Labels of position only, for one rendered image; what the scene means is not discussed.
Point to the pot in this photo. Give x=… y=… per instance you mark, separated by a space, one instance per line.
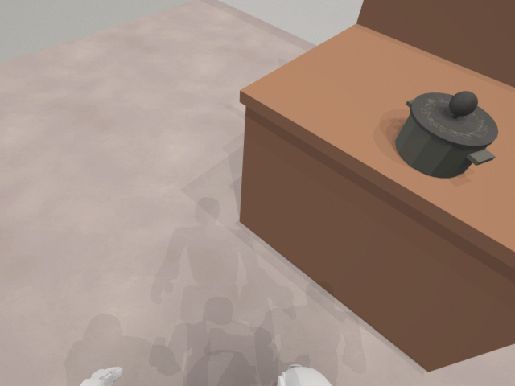
x=433 y=157

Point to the knob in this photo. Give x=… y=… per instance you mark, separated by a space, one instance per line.
x=463 y=103

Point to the robot right thigh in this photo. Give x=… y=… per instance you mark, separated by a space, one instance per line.
x=302 y=376

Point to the table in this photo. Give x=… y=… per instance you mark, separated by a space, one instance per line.
x=427 y=262

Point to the lid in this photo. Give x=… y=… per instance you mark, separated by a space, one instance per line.
x=430 y=111

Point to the robot left hand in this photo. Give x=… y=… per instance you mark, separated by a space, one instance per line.
x=103 y=377

